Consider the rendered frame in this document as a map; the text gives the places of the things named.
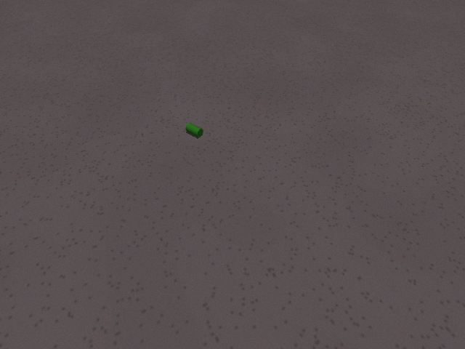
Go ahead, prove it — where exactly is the can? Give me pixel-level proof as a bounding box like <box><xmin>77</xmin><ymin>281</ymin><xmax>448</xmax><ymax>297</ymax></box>
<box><xmin>185</xmin><ymin>123</ymin><xmax>203</xmax><ymax>137</ymax></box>

